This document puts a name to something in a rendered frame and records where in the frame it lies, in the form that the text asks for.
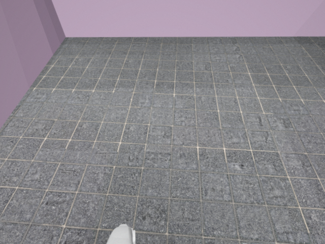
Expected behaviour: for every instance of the robot left thigh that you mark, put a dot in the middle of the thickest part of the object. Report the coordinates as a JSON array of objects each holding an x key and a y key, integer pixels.
[{"x": 122, "y": 235}]

